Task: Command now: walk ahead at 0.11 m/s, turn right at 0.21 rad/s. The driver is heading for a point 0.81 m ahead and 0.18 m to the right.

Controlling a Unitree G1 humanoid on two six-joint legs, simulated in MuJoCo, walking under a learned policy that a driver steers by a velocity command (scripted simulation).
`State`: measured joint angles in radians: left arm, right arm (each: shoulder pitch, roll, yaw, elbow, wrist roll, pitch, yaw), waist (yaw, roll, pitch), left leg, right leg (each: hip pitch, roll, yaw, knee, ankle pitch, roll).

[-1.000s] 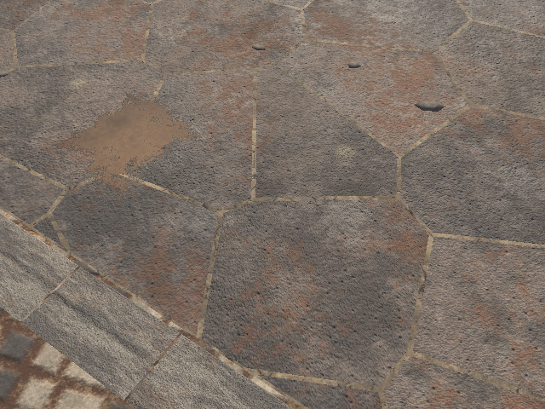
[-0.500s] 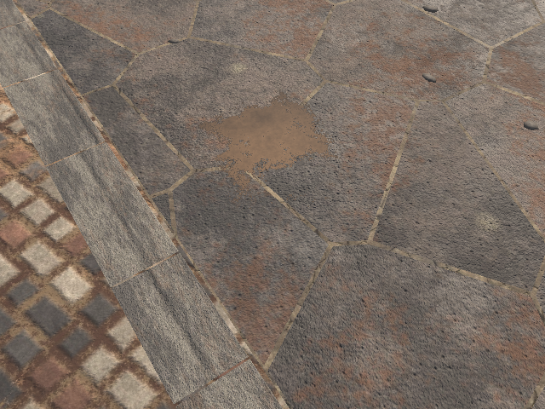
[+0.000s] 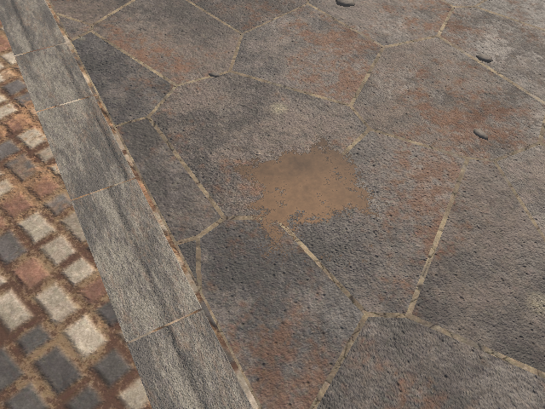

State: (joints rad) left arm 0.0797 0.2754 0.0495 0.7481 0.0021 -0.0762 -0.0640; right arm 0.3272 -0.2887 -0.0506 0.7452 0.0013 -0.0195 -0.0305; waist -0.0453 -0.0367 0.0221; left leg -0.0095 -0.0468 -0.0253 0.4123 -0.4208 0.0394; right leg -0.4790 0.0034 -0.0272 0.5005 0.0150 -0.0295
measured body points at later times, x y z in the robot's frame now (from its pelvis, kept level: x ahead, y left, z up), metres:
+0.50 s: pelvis +0.08 +0.03 +0.01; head +0.11 +0.05 +0.45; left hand +0.31 +0.27 -0.10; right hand +0.13 -0.28 -0.08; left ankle +0.14 +0.14 -0.73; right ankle +0.08 -0.10 -0.68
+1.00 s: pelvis +0.08 -0.01 +0.02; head +0.08 -0.04 +0.47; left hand +0.32 +0.16 -0.07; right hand +0.05 -0.32 -0.10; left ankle +0.16 +0.12 -0.65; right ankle +0.02 -0.09 -0.73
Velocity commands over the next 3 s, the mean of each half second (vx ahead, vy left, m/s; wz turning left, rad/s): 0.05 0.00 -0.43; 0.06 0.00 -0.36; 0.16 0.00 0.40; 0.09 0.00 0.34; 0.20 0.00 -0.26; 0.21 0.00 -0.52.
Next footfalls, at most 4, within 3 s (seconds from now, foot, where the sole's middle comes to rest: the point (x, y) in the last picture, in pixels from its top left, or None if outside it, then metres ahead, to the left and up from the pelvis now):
0.40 left None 0.18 0.13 -0.77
0.82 right None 0.05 -0.11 -0.77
1.32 left None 0.34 0.05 -0.77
1.78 right None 0.31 -0.17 -0.77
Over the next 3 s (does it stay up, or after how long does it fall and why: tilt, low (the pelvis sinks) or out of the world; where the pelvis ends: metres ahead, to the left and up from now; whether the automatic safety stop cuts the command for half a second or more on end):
stays up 0.51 -0.05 0.00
